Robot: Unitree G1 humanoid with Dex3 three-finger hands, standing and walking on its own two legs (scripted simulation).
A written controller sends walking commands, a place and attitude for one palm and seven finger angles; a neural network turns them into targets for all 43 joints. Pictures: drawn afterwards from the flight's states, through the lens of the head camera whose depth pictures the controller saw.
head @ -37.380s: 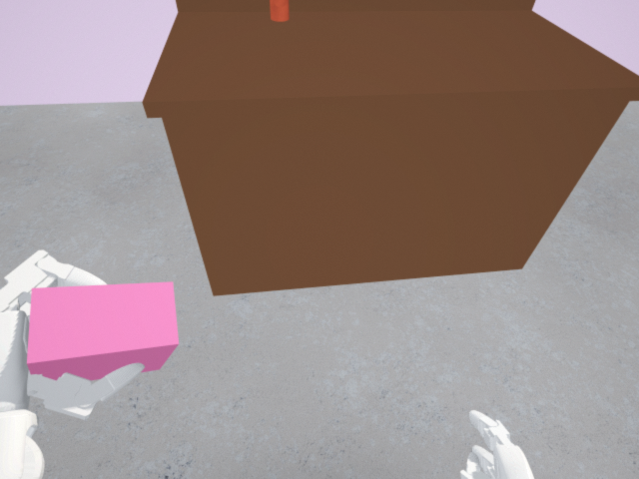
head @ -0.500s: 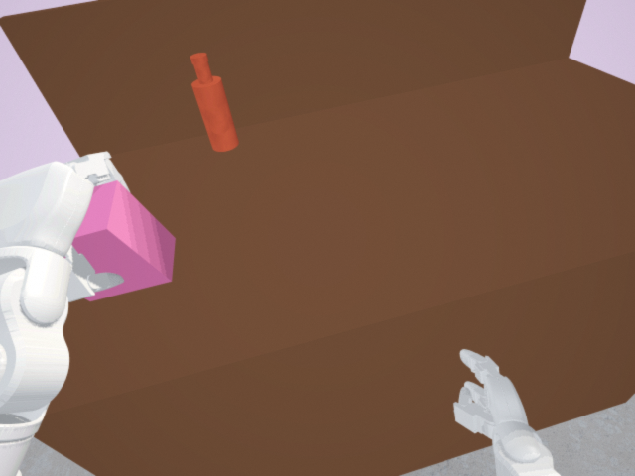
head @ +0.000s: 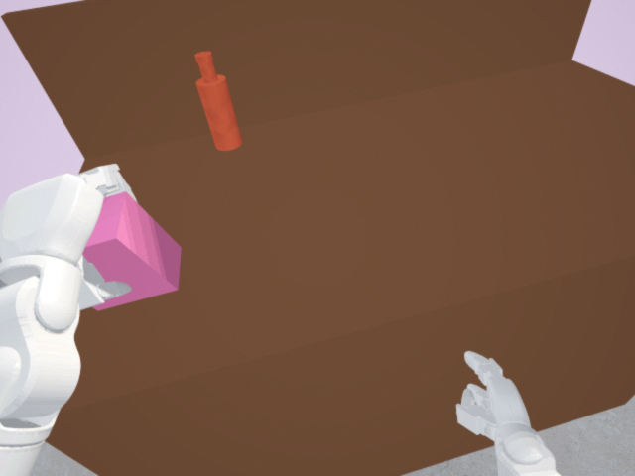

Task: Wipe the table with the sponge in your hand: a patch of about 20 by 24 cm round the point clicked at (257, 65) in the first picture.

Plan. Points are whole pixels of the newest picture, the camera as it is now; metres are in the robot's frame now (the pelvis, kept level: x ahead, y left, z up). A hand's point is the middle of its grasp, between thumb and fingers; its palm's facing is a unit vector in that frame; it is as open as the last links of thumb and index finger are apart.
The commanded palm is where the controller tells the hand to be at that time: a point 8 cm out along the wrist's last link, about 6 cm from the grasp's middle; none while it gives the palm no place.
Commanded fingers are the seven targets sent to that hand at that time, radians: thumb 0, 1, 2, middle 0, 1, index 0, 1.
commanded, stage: move the sponge above the wiping area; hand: left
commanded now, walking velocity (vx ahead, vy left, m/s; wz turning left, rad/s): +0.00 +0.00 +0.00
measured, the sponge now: (121, 263) +0.26 +0.28 +0.19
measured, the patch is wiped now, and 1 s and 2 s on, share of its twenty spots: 0.00 0.00 0.00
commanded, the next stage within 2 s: none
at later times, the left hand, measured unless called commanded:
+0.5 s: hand (122, 245) +0.26 +0.27 +0.21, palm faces +0.25 -0.10 -0.96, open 10.3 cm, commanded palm +0.21 +0.26 +0.28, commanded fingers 0.00 0.10 1.30 -1.20 -1.60 -1.20 -1.60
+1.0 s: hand (125, 253) +0.27 +0.28 +0.19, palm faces +0.19 -0.08 -0.98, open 10.3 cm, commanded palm +0.23 +0.27 +0.26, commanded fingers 0.00 0.10 1.30 -1.20 -1.60 -1.20 -1.60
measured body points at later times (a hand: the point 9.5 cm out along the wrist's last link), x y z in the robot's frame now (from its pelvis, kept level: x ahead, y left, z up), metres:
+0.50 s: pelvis +0.00 -0.01 +0.00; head -0.03 -0.07 +0.45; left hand +0.24 +0.27 +0.26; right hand +0.27 -0.19 -0.07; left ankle +0.05 +0.12 -0.74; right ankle +0.01 -0.09 -0.74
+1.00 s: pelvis +0.00 -0.01 +0.00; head -0.02 -0.06 +0.45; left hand +0.25 +0.28 +0.24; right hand +0.27 -0.19 -0.07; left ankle +0.05 +0.12 -0.74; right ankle +0.01 -0.09 -0.74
